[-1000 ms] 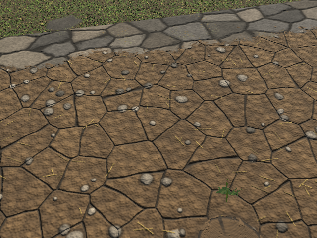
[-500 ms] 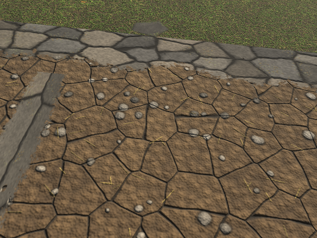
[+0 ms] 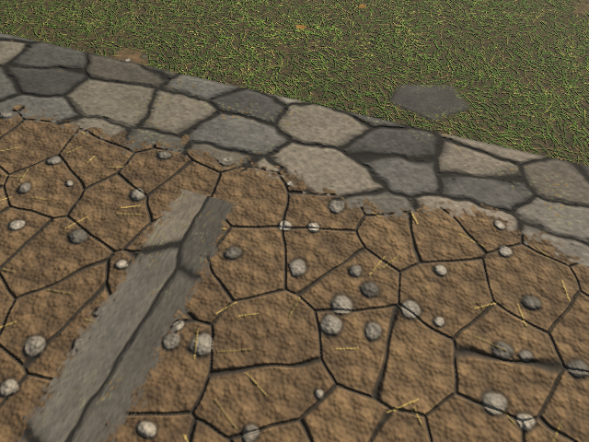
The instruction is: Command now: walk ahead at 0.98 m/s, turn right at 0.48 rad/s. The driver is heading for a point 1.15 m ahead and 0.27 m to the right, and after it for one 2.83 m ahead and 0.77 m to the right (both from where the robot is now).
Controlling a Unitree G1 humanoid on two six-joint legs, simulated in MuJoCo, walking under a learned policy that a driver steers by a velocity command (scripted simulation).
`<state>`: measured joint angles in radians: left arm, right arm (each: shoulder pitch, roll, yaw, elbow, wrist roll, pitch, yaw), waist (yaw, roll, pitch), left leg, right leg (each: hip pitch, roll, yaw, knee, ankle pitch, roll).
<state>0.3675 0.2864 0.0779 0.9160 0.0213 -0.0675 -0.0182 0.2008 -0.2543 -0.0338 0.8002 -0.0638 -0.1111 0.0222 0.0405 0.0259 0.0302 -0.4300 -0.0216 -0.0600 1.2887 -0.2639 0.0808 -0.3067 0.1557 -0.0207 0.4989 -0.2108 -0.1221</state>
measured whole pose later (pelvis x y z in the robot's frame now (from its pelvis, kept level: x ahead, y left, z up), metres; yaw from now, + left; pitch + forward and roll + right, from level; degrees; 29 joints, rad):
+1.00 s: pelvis +0.84 -0.23 +0.00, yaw -30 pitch +0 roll -2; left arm 0.44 0.27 0.05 0.88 0.02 -0.12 -0.02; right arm 0.22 -0.25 -0.02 0.79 -0.01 -0.02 0.04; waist 0.02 0.03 0.03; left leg -0.79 0.12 -0.03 1.05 -0.03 0.07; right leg 0.06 0.13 -0.17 0.26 -0.32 -0.11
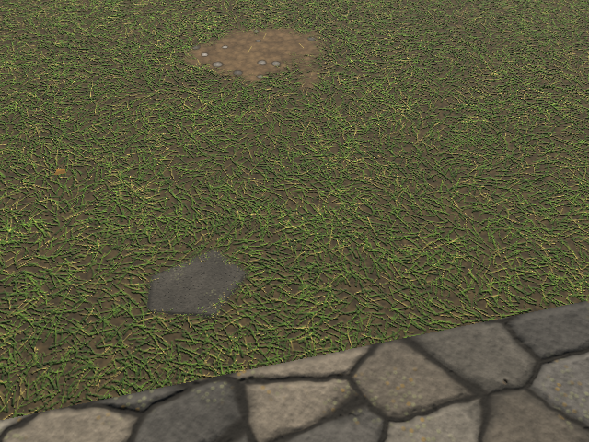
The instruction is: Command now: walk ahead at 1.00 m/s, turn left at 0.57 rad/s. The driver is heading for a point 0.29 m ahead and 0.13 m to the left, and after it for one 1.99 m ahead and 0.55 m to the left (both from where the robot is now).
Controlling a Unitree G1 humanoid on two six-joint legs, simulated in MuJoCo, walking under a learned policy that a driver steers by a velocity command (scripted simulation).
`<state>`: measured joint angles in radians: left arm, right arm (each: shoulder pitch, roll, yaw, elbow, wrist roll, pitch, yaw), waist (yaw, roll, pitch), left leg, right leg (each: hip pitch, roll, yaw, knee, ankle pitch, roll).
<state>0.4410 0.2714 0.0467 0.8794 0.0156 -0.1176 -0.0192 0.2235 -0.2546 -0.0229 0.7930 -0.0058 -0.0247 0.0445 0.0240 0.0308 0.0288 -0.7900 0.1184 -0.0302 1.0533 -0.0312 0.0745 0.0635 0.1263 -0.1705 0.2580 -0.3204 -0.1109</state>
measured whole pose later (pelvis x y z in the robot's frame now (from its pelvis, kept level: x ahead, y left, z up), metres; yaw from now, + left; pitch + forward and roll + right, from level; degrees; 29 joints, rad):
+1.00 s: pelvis +0.44 +0.05 +0.00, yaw +23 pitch +2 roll +0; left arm 0.33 0.27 0.03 0.68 0.01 -0.07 -0.03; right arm 0.12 -0.25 0.01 0.59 -0.03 0.00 0.02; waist 0.08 -0.01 0.00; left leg -0.22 -0.03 -0.07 0.47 -0.30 -0.03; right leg -0.37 0.12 0.25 0.47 -0.13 -0.02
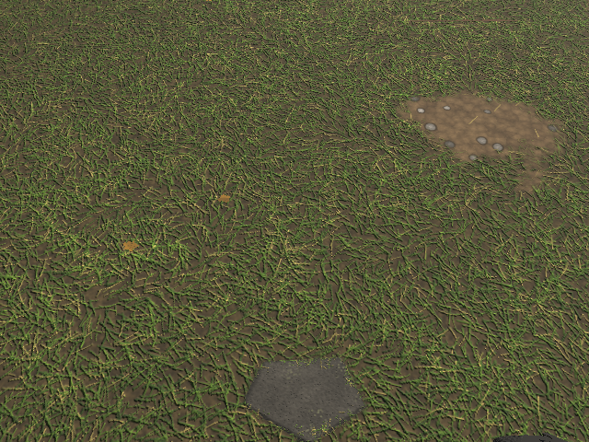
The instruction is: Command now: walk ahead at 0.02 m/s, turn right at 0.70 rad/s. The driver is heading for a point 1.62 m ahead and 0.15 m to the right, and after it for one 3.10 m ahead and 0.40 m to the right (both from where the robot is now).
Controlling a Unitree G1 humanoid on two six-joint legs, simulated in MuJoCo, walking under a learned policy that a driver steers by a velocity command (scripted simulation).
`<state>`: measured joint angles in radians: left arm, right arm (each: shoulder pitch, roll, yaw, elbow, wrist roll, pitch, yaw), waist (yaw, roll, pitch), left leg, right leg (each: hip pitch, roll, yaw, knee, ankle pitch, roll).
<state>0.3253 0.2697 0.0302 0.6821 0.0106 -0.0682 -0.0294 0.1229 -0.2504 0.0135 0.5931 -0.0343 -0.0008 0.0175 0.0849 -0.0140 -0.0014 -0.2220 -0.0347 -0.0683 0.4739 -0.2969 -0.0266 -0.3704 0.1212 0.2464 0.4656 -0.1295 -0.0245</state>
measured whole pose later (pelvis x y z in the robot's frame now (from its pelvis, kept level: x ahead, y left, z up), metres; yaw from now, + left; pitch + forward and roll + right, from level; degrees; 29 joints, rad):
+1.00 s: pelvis +0.01 +0.01 +0.00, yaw +1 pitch +0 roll -2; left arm 0.15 0.32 0.09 0.61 0.07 -0.08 0.07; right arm 0.28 -0.30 -0.06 0.65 -0.04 -0.07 0.10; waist 0.01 0.01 0.07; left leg -0.24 0.02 0.03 0.51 -0.26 0.04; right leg -0.18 -0.17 -0.29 0.55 -0.40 0.06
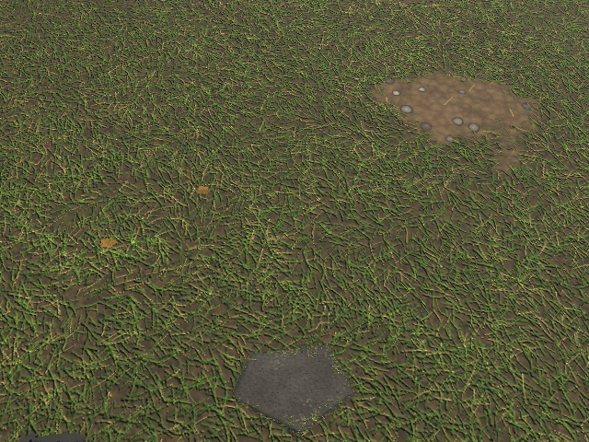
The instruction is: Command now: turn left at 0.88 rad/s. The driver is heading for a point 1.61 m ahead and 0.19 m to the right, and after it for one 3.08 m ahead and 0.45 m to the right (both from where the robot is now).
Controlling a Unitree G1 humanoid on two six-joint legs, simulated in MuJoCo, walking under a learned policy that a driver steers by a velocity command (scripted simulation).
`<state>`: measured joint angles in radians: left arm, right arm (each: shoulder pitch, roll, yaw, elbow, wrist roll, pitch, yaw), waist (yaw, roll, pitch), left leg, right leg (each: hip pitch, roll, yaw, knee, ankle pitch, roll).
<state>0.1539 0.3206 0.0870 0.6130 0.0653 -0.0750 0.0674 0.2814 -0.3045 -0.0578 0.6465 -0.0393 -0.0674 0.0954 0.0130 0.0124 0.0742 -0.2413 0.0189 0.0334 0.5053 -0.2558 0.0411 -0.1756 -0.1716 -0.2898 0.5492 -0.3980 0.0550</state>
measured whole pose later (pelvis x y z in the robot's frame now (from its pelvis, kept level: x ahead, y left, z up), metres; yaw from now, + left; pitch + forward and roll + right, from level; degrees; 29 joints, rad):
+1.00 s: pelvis +0.01 -0.07 +0.01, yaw -20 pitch -1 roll +1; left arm 0.14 0.29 0.04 0.67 -0.01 0.07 0.00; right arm 0.21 -0.35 -0.05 0.71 0.01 0.09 -0.02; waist -0.02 0.05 0.11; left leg -0.60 -0.04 -0.03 1.25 -0.41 -0.04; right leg -0.21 0.07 0.03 0.40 -0.17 -0.08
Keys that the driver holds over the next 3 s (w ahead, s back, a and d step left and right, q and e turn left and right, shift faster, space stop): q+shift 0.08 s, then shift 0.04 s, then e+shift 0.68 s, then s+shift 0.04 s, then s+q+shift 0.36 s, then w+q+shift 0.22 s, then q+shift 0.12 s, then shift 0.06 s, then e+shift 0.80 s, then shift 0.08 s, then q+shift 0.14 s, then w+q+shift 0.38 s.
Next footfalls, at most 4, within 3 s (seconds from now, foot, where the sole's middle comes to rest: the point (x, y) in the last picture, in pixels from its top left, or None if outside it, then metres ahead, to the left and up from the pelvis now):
0.70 right None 0.05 -0.16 -0.78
1.40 left None -0.13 0.09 -0.78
1.76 right None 0.10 -0.03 -0.77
2.10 left None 0.08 0.21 -0.78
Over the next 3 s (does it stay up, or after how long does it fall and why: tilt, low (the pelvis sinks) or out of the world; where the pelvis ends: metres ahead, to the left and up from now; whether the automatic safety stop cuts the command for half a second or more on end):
stays up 0.09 0.09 -0.01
